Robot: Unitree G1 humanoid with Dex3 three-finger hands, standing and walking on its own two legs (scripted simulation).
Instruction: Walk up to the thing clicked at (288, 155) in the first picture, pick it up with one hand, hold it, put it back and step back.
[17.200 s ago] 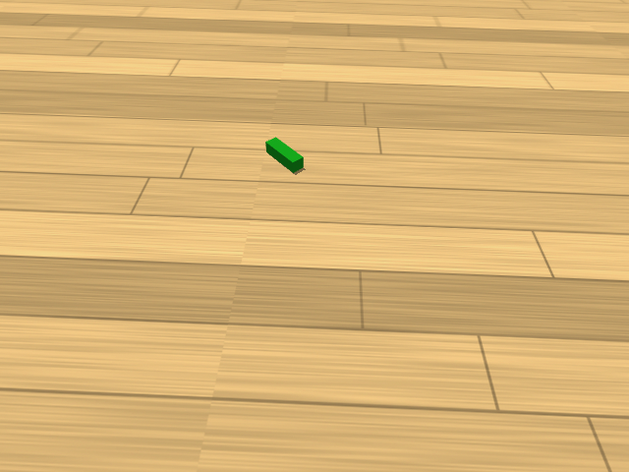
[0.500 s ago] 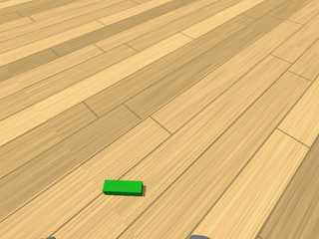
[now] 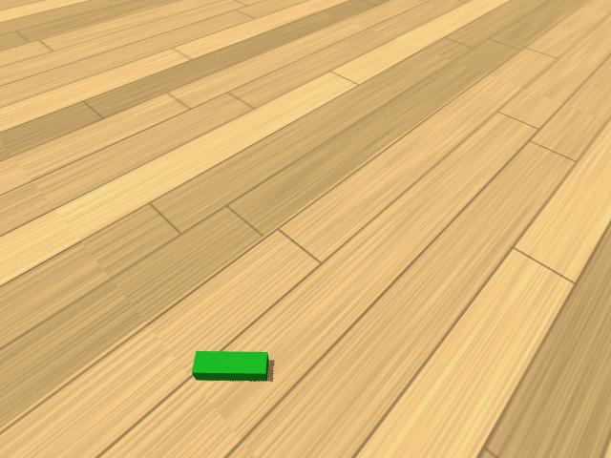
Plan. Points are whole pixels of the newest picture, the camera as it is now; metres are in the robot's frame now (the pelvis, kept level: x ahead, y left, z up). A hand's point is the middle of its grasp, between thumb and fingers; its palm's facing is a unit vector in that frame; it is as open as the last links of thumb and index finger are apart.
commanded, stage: walk up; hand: left
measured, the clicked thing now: (231, 366) +0.50 +0.25 -0.74
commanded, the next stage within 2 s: none
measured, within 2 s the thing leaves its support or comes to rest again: neither
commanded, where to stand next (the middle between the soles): +0.11 +0.01 m, yaw +0 degrees
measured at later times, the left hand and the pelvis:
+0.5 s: hand out of the picture +0.10 +0.24 -0.14, palm faces -0.03 -0.94 -0.34, open 7.4 cm; pelvis +0.01 -0.01 +0.01, yaw -1 degrees
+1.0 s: hand (144, 443) +0.17 +0.24 -0.14, palm faces -0.05 -0.91 -0.40, open 7.4 cm; pelvis +0.06 -0.01 +0.00, yaw -1 degrees
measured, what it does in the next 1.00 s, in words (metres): lifts its left foot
